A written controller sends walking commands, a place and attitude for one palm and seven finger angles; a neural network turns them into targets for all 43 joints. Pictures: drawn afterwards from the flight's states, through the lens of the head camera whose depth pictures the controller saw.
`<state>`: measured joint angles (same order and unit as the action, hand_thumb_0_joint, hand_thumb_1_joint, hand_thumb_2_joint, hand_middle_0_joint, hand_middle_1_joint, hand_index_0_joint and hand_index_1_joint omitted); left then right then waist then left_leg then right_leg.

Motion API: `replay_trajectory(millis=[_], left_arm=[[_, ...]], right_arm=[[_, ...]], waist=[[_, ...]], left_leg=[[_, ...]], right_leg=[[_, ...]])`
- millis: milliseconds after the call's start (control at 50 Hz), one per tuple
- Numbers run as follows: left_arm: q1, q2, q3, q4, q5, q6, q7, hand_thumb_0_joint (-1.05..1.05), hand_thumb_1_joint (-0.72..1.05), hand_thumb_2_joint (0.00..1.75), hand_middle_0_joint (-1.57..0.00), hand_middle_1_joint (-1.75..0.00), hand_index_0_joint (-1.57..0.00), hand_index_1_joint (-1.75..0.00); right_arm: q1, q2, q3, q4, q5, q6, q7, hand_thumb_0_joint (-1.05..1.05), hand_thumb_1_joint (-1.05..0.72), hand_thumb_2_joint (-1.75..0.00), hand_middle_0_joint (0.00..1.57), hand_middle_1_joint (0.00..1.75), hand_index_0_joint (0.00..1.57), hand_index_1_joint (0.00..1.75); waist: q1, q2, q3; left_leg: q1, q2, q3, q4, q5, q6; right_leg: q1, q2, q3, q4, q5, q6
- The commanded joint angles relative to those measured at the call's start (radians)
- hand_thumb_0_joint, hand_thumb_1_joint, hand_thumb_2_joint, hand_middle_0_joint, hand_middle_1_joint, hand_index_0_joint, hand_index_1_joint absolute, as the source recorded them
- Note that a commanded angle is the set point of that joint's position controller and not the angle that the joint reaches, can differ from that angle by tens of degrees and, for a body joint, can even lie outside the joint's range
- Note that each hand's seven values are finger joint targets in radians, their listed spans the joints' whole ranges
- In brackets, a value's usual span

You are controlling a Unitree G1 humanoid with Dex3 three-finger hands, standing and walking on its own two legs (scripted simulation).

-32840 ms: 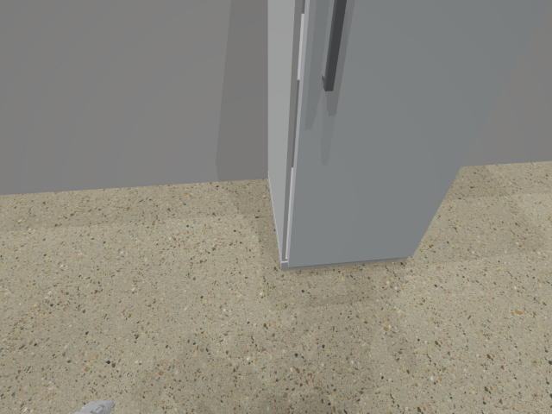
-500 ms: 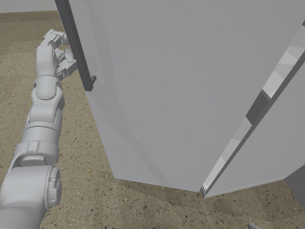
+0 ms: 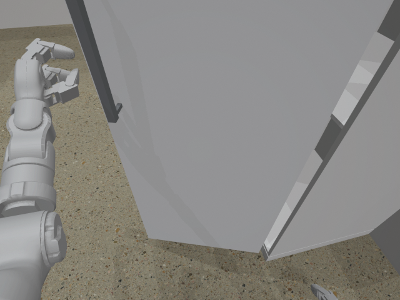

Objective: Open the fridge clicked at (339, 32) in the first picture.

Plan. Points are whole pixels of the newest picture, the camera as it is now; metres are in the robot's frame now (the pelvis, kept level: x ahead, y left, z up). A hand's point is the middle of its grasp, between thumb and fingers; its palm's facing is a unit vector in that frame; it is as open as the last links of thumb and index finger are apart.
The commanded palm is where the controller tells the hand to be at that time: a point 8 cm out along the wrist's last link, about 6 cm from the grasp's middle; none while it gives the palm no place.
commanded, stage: loosen the grip on the handle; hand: left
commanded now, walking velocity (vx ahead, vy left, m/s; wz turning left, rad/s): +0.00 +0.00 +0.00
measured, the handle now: (95, 47) +0.49 +0.22 +0.27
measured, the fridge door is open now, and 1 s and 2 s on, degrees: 69 69 69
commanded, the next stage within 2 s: slip the hand off the handle in 0.40 s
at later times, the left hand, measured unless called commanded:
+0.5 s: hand (78, 99) +0.44 +0.27 +0.19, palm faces +0.34 -0.93 -0.16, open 14.5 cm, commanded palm +0.40 +0.32 +0.19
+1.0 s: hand (43, 102) +0.43 +0.33 +0.19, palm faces +0.39 -0.91 -0.17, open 14.7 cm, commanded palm +0.39 +0.37 +0.19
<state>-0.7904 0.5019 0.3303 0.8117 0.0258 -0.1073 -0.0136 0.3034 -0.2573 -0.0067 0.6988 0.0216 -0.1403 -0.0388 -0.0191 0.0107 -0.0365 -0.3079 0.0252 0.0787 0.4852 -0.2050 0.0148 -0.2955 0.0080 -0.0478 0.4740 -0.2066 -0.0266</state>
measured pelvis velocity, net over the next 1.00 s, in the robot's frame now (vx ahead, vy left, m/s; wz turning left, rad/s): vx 0.04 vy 0.01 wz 0.01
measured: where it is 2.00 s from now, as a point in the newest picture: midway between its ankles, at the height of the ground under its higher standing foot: outside the picture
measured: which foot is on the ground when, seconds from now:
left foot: down 0.00-1.00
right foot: down 0.00-1.00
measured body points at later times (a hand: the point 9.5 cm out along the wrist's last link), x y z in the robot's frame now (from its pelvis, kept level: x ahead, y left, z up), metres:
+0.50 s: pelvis +0.03 +0.01 +0.00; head +0.05 +0.01 +0.45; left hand +0.42 +0.31 +0.20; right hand +0.11 -0.25 -0.11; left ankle +0.03 +0.11 -0.74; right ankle +0.02 -0.10 -0.74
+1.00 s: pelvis +0.04 +0.01 -0.01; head +0.06 +0.01 +0.44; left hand +0.40 +0.38 +0.20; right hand +0.18 -0.25 -0.11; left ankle +0.03 +0.11 -0.74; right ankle +0.02 -0.10 -0.74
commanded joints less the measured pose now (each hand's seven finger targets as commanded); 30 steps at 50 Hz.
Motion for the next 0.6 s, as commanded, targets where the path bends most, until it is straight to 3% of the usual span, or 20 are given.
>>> replay_trajectory(millis=[0,40,80,120,140,180,200,220,240,260,300,360,400,440,460,480,500,520,540,580], left_arm=[[-0.354,0.04,-0.097,-0.183,-0.049,-0.098,-0.018,0.0,-0.31,0.32,-0.45,-1.4,-0.45,-1.4],[-0.368,0.162,0.025,-0.141,-0.104,-0.09,-0.005,0.0,-0.55,0.2,-0.42,-1.37,-0.42,-1.37],[-0.505,0.169,-0.006,-0.161,-0.096,-0.088,0.019,0.0,-0.55,0.2,-0.4,-1.33,-0.4,-1.33],[-0.587,0.232,0.004,-0.245,-0.035,-0.106,0.068,0.0,-0.55,0.2,-0.37,-1.3,-0.37,-1.3],[-0.614,0.288,0.028,-0.308,0.002,-0.125,0.099,0.0,-0.55,0.2,-0.36,-1.28,-0.36,-1.28],[-0.654,0.291,0.016,-0.383,0.051,-0.161,0.139,0.0,-0.55,0.2,-0.33,-1.25,-0.33,-1.25],[-0.389,0.317,0.094,-0.222,0.055,-0.162,0.141,0.0,-0.55,0.2,-0.32,-1.23,-0.32,-1.23],[-0.35,0.293,0.078,-0.278,0.023,-0.182,0.127,0.0,-0.55,0.2,-0.3,-1.22,-0.3,-1.22],[-0.313,0.316,0.117,-0.285,0.002,-0.192,0.115,0.0,-0.55,0.2,-0.29,-1.2,-0.29,-1.2],[-0.35,0.29,0.081,-0.352,-0.016,-0.203,0.094,0.0,-0.55,0.2,-0.28,-1.18,-0.28,-1.18],[-0.319,0.267,0.079,-0.374,-0.046,-0.189,0.065,0.0,-0.55,0.2,-0.25,-1.15,-0.25,-1.15],[-0.254,0.246,0.077,-0.384,-0.074,-0.14,0.03,0.0,-0.55,0.2,-0.25,-1.15,-0.25,-1.15],[-0.227,0.191,0.035,-0.473,-0.087,-0.11,0.016,0.0,-0.55,0.2,-0.25,-1.15,-0.25,-1.15],[-0.157,0.169,0.04,-0.531,-0.101,-0.087,0.015,0.0,-0.55,0.2,-0.25,-1.15,-0.25,-1.15],[-0.139,0.132,0.018,-0.533,-0.107,-0.072,0.013,0.0,-0.55,0.2,-0.25,-1.15,-0.25,-1.15],[-0.176,0.414,0.243,-0.452,-0.089,-0.063,0.028,0.0,-0.55,0.2,-0.25,-1.15,-0.25,-1.15],[-0.201,0.325,0.157,-0.449,-0.081,-0.048,0.016,0.0,-0.55,0.2,-0.25,-1.15,-0.25,-1.15],[-0.194,0.314,0.162,-0.44,-0.084,-0.038,0.015,0.0,-0.55,0.2,-0.25,-1.15,-0.25,-1.15],[-0.2,0.312,0.16,-0.459,-0.086,-0.037,0.009,0.0,-0.55,0.2,-0.25,-1.15,-0.25,-1.15],[-0.17,0.28,0.139,-0.514,-0.093,-0.036,-0.012,0.0,-0.55,0.2,-0.25,-1.15,-0.25,-1.15]], right_arm=[[-0.047,-0.168,-0.043,-0.115,0.03,-0.051,-0.01,0.0,-0.9,-0.9,0.2,0.3,0.2,0.3],[-0.069,-0.189,-0.033,-0.105,0.041,-0.054,-0.037,0.0,-0.9,-0.9,0.2,0.3,0.2,0.3],[-0.076,-0.169,-0.017,-0.094,0.043,-0.065,-0.044,0.0,-0.9,-0.9,0.2,0.3,0.2,0.3],[-0.072,-0.16,-0.018,-0.089,0.028,-0.076,-0.038,0.0,-0.9,-0.9,0.2,0.3,0.2,0.3],[-0.069,-0.155,-0.018,-0.093,0.019,-0.076,-0.036,0.0,-0.9,-0.9,0.2,0.3,0.2,0.3],[-0.06,-0.144,-0.02,-0.096,0.002,-0.084,-0.028,0.0,-0.9,-0.9,0.2,0.3,0.2,0.3],[-0.033,-0.145,-0.028,-0.085,-0.008,-0.072,-0.029,0.0,-0.9,-0.9,0.2,0.3,0.2,0.3],[-0.056,-0.149,-0.016,-0.111,-0.005,-0.066,-0.028,0.0,-0.9,-0.9,0.2,0.3,0.2,0.3],[-0.052,-0.153,-0.019,-0.113,-0.007,-0.059,-0.032,0.0,-0.9,-0.9,0.2,0.3,0.2,0.3],[-0.065,-0.153,-0.019,-0.127,-0.003,-0.06,-0.034,0.0,-0.9,-0.9,0.2,0.3,0.2,0.3],[-0.056,-0.156,-0.024,-0.124,-0.002,-0.06,-0.039,0.0,-0.9,-0.9,0.2,0.3,0.2,0.3],[-0.035,-0.163,-0.028,-0.117,0.006,-0.053,-0.046,0.0,-0.9,-0.9,0.2,0.3,0.2,0.3],[-0.04,-0.155,-0.033,-0.128,0.01,-0.05,-0.043,0.0,-0.9,-0.9,0.2,0.3,0.2,0.3],[-0.038,-0.153,-0.036,-0.131,0.009,-0.046,-0.042,0.0,-0.9,-0.9,0.2,0.3,0.2,0.3],[-0.033,-0.149,-0.034,-0.128,0.011,-0.043,-0.039,0.0,-0.9,-0.9,0.2,0.3,0.2,0.3],[-0.002,-0.179,-0.038,-0.093,0.009,-0.027,-0.054,0.0,-0.9,-0.9,0.2,0.3,0.2,0.3],[-0.017,-0.162,-0.025,-0.109,0.006,-0.017,-0.056,0.0,-0.9,-0.9,0.2,0.3,0.2,0.3],[-0.017,-0.157,-0.028,-0.11,0.014,-0.012,-0.058,0.0,-0.9,-0.9,0.2,0.3,0.2,0.3],[-0.023,-0.157,-0.028,-0.112,0.012,-0.01,-0.059,0.0,-0.9,-0.9,0.2,0.3,0.2,0.3],[-0.026,-0.149,-0.031,-0.129,0.012,-0.008,-0.056,0.0,-0.9,-0.9,0.2,0.3,0.2,0.3]], waist=[[-0.052,-0.128,-0.113],[-0.023,-0.173,-0.073],[-0.033,-0.121,-0.075],[-0.026,0.007,-0.146],[-0.009,0.106,-0.195],[-0.014,0.192,-0.298],[0.018,0.099,-0.261],[0.018,0.076,-0.264],[0.027,0.026,-0.298],[0.018,0.057,-0.324],[0.013,0.047,-0.345],[0.008,0.028,-0.312],[0.01,0.074,-0.326],[0.023,0.073,-0.332],[0.015,0.059,-0.32],[0.024,0.002,-0.291],[0.004,0.003,-0.263],[-0.001,-0.022,-0.247],[0.012,-0.002,-0.249],[0.021,0.059,-0.321]], left_leg=[[0.112,0.029,-0.099,-0.081,-0.11,0.02],[0.048,0.012,-0.09,-0.098,-0.217,0.023],[0.037,-0.006,-0.078,-0.087,-0.243,0.023],[0.049,-0.016,-0.078,-0.08,-0.248,0.024],[0.067,-0.015,-0.085,-0.078,-0.242,0.021],[0.123,-0.014,-0.101,-0.072,-0.232,0.016],[0.07,-0.009,-0.097,-0.064,-0.214,0.018],[0.045,-0.016,-0.076,-0.05,-0.176,0.023],[0.04,-0.014,-0.071,-0.038,-0.114,0.027],[0.068,-0.011,-0.059,-0.032,-0.066,0.028],[0.103,-0.005,-0.055,-0.015,0.029,0.029],[0.118,-0.001,-0.054,-0.006,0.141,0.029],[0.165,-0.001,-0.054,0.006,0.226,0.025],[0.192,0.004,-0.06,0.018,0.308,0.022],[0.2,0.004,-0.063,0.021,0.333,0.021],[0.142,0.008,-0.063,0.018,0.293,0.022],[0.1,-0.006,-0.053,0.012,0.263,0.025],[0.099,-0.005,-0.052,0.011,0.241,0.026],[0.103,-0.003,-0.052,0.011,0.263,0.024],[0.167,-0.006,-0.055,0.029,0.35,0.021]], right_leg=[[-0.094,-0.018,0.017,-0.079,-0.084,0.001],[-0.067,-0.032,0.047,-0.119,-0.199,0.005],[-0.087,-0.032,0.066,-0.118,-0.251,0.011],[-0.086,-0.027,0.062,-0.088,-0.224,0.008],[-0.069,-0.028,0.062,-0.067,-0.192,0.0],[-0.063,-0.019,0.05,-0.039,-0.151,-0.007],[-0.037,-0.016,0.046,-0.034,-0.155,-0.01],[0.0,-0.018,0.053,-0.044,-0.148,-0.005],[0.051,-0.019,0.058,-0.043,-0.12,-0.006],[0.06,-0.017,0.065,-0.039,-0.08,-0.004],[0.064,-0.012,0.058,-0.028,0.018,-0.003],[0.061,-0.006,0.041,-0.017,0.138,0.0],[0.048,-0.003,0.031,-0.006,0.203,-0.001],[0.055,0.0,0.022,0.003,0.251,-0.002],[0.041,0.002,0.018,0.006,0.272,0.001],[0.055,0.003,0.023,0.001,0.26,0.004],[0.061,-0.002,0.028,0.003,0.261,0.011],[0.05,-0.002,0.023,-0.001,0.246,0.011],[0.062,-0.006,0.023,0.002,0.263,0.007],[0.064,-0.001,0.023,0.023,0.316,0.004]])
